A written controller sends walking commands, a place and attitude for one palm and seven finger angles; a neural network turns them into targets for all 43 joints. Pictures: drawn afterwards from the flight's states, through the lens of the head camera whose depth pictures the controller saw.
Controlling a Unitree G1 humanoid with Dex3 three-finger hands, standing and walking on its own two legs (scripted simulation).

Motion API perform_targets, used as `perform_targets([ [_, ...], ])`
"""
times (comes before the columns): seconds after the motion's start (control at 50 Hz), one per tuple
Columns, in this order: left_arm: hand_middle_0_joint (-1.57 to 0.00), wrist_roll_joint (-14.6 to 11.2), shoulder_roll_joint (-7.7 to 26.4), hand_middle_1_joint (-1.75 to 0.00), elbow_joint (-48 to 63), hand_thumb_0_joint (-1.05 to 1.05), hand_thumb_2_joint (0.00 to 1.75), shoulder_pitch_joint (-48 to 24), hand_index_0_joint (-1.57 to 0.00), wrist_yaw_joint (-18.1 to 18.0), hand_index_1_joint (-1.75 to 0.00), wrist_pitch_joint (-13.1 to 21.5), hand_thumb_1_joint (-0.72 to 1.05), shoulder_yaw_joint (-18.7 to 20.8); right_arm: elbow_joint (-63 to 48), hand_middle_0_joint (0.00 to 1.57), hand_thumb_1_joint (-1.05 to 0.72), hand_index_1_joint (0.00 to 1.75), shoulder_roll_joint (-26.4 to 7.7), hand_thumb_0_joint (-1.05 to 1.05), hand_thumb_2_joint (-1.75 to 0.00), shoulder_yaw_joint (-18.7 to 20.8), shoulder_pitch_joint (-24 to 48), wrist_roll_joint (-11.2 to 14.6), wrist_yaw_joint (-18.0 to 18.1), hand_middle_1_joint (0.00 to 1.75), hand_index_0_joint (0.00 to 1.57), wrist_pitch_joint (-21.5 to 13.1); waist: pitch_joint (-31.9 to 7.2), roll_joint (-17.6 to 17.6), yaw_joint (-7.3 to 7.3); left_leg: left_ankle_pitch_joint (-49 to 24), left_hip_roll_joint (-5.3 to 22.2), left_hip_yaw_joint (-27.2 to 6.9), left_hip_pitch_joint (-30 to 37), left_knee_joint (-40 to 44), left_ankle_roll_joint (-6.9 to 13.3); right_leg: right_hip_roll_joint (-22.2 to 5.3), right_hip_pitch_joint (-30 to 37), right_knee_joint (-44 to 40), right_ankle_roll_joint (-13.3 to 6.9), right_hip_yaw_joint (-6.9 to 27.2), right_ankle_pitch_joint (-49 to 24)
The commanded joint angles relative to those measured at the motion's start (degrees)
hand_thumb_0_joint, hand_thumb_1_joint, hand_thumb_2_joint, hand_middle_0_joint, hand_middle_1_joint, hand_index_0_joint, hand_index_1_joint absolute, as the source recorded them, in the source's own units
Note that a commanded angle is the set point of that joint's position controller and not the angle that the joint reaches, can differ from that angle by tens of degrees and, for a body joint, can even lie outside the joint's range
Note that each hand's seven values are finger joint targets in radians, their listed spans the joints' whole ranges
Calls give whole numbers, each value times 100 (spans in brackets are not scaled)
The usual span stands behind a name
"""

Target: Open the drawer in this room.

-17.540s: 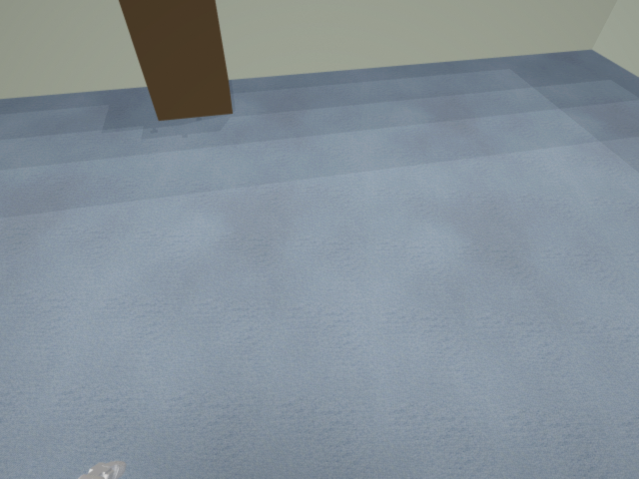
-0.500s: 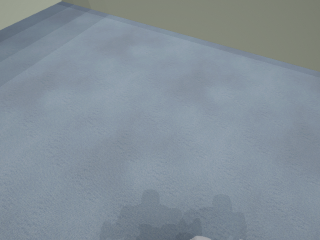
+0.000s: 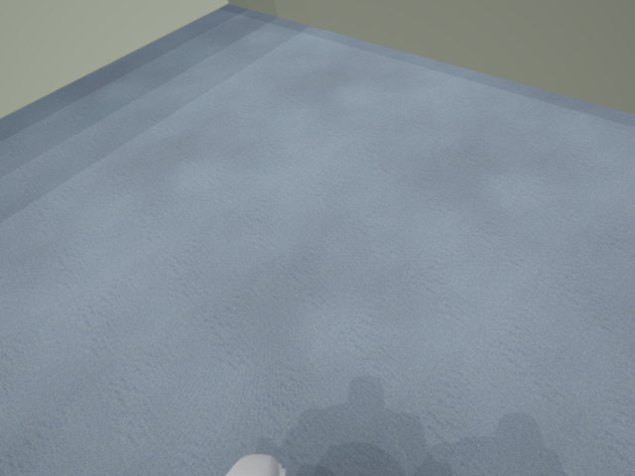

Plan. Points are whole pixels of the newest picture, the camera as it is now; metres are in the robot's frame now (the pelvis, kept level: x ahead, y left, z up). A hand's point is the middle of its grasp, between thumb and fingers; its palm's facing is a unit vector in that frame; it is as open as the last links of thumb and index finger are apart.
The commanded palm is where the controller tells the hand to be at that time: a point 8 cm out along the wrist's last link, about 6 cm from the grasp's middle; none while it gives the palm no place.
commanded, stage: turn or walk to find it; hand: left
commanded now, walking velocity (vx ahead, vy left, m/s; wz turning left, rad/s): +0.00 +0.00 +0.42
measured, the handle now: out of the picture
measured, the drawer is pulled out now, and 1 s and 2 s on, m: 0.00 0.00 0.00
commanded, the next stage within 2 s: none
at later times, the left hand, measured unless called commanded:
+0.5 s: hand out of the picture +0.01 +0.26 -0.16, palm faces +0.24 -0.94 -0.26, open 7.4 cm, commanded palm none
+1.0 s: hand out of the picture -0.08 +0.20 -0.17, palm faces +0.44 -0.86 -0.24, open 7.4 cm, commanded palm none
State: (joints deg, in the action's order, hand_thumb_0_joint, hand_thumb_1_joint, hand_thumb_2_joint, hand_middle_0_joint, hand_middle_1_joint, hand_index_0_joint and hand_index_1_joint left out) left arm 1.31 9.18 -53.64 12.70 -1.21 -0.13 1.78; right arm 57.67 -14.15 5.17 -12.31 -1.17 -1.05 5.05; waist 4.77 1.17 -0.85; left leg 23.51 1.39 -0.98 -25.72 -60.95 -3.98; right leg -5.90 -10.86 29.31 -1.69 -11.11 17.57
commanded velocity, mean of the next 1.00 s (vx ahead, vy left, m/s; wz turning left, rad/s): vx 0.00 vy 0.00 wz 0.42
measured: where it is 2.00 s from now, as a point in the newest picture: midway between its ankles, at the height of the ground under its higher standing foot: outside the picture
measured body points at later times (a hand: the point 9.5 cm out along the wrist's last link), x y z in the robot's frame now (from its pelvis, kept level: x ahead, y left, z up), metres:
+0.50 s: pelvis -0.02 +0.04 +0.00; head +0.01 +0.05 +0.45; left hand +0.00 +0.31 -0.15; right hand +0.13 -0.18 -0.14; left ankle -0.03 +0.14 -0.74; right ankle +0.00 -0.11 -0.69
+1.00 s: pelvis -0.04 +0.01 +0.00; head +0.00 +0.02 +0.44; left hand -0.10 +0.25 -0.15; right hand +0.13 -0.20 -0.16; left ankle -0.11 +0.13 -0.70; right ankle +0.01 -0.09 -0.74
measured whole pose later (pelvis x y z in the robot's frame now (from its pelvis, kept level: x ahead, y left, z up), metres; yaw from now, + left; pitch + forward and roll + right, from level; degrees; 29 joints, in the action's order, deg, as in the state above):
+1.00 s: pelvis -0.04 +0.01 +0.00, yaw +25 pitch -1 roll +1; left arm 1.7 10.9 -54.6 13.5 -1.0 -0.4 2.3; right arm 57.4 -13.4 4.3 -10.0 -0.7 -1.1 4.5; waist 5.8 -0.5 0.8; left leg 26.4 1.8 1.9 -20.7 -49.2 -3.3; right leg -7.8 -12.6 31.1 -0.3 -13.7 17.0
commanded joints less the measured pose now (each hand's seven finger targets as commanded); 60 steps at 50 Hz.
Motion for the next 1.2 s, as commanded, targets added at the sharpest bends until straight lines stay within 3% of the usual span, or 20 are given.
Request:
perform_targets([
  [0.0,-20,42,1367,-30,177,0,90,482,-20,-69,-30,68,90,362,-604,20,-90,30,-208,0,-90,-79,664,45,31,30,20,-234,-484,-1206,387,337,4,292,-197,944,6,-1436,847,-759,-653,949,-3132],
  [0.12,-20,-28,1460,-30,78,0,90,295,-20,-44,-30,-24,90,420,-527,20,-90,30,-375,0,-90,-102,202,59,53,30,20,-400,-834,-933,53,-1175,3,615,1640,3678,233,-1300,215,299,-111,389,-2659],
  [0.14,-20,-66,1225,-30,159,0,90,360,-20,-20,-30,-59,90,389,-532,20,-90,30,-790,0,-90,-15,35,31,51,30,20,-461,-1063,218,-39,-2266,770,-387,2586,4111,520,-844,-729,1279,233,125,-1420],
  [0.16,-20,-76,842,-30,374,0,90,295,-20,9,-30,-87,90,265,-517,20,-90,30,-1340,0,-90,121,-251,14,78,30,20,-454,-1006,1714,-173,-4530,2130,-1917,3071,4074,1238,-205,-2086,2324,591,84,1802],
  [0.2,-20,-45,849,-30,408,0,90,-288,-20,-57,-30,-203,90,242,-394,20,-90,30,-1284,0,-90,112,-339,1,209,30,20,-419,-894,1463,-291,-4408,2040,-1762,2517,4051,1566,-144,-2170,3297,576,871,1811],
  [0.3,-20,-42,909,-30,150,0,90,-47,-20,62,-30,-184,90,270,-628,20,-90,30,-886,0,-90,-28,402,7,213,30,20,-466,-519,601,64,-3623,1242,-882,1897,4172,1301,-56,-1843,3286,644,901,665],
  [0.46,-20,-56,818,-30,408,0,90,-360,-20,37,-30,-163,90,227,-660,20,-90,30,-915,0,-90,68,207,-27,164,30,20,-405,-564,762,-65,-3090,1169,-1413,1812,4117,1401,184,-1412,1908,637,867,804],
  [0.56,-20,-90,873,-30,309,0,90,263,-20,-7,-30,-30,90,241,-732,20,-90,30,-829,0,-90,96,364,8,143,30,20,-373,-817,588,244,-3030,816,-1499,1141,3447,1078,352,128,-297,538,709,-399],
  [0.58,-20,-58,1083,-30,267,0,90,434,-20,-28,-30,34,90,273,-750,20,-90,30,-651,0,-90,79,330,50,122,30,20,-390,-907,99,317,-2310,488,-1247,674,3006,786,-50,773,-925,442,1050,-857],
  [0.6,-20,27,1552,-30,266,0,90,510,-20,-78,-30,83,90,367,-856,20,-90,30,-283,0,-90,17,196,92,86,30,20,-409,-954,-1296,314,-621,-270,-412,-385,1975,383,-1390,1410,-1127,-36,2339,-1467],
  [0.62,-20,8,1718,-30,362,0,90,475,-20,-74,-30,74,90,404,-938,20,-90,30,-372,0,-90,47,345,46,111,30,20,-340,-802,-1617,408,1034,-470,-261,-530,766,258,-2241,761,-1324,-713,2884,-1798],
  [0.64,-20,-18,1563,-30,408,0,90,280,-20,-118,-30,62,90,442,-911,20,-90,30,-507,0,-90,93,415,5,116,30,20,-251,-603,-1663,380,985,-268,-501,-541,-109,291,-2155,259,-1403,-874,2753,-1517],
  [0.68,-20,-28,1244,-30,515,0,90,-196,-20,-87,-30,56,90,320,-674,20,-90,30,-416,0,-90,103,294,-7,54,30,20,-199,-186,-827,89,300,-132,-427,-649,-913,222,-1532,-51,-1209,-638,1874,-1527],
  [0.72,-20,-15,1113,-30,528,0,90,-272,-20,-83,-30,96,90,277,-542,20,-90,30,-326,0,-90,73,69,-12,17,30,20,-179,-270,-999,23,-85,-67,-245,-605,-1005,111,-1292,37,-1117,-482,1319,-1796],
  [0.94,-20,59,1467,-30,150,0,90,405,-20,-54,-30,36,90,397,-641,20,-90,30,-177,0,-90,-99,695,77,21,30,20,-270,-502,-1297,421,449,18,438,148,1424,77,-1543,659,-726,-643,873,-2759],
  [1.02,-20,-19,1473,-30,114,0,90,249,-20,-34,-30,-33,90,420,-517,20,-90,30,-323,0,-90,-95,150,64,37,30,20,-393,-797,-914,75,-1009,-16,643,1560,3513,216,-1325,126,175,-111,376,-2355],
  [1.04,-20,-63,1260,-30,165,0,90,258,-20,-14,-30,-73,90,390,-514,20,-90,30,-671,0,-90,-16,-52,43,35,30,20,-450,-948,55,-53,-1849,610,-205,2367,4035,446,-945,-713,1083,205,117,-1323],
  [1.06,-20,-85,849,-30,400,0,90,188,-20,18,-30,-103,90,285,-521,20,-90,30,-1266,0,-90,123,-317,3,62,30,20,-461,-851,1722,-187,-3773,2029,-1923,2795,4199,1133,-219,-2074,2180,609,-3,1627],
  [1.08,-20,-33,881,-30,484,0,90,-229,-20,-32,-30,-191,90,216,-385,20,-90,30,-1379,0,-90,151,-542,4,136,30,20,-420,-829,1536,-380,-3977,2274,-2027,2412,4258,1481,-160,-2060,2887,580,599,2011],
  [1.18,-20,-30,917,-30,103,0,90,-96,-20,75,-30,-192,90,299,-606,20,-90,30,-847,0,-90,-26,349,7,222,30,20,-478,-522,598,88,-3047,1245,-1018,1829,4317,1234,-70,-1964,3548,617,942,548],
])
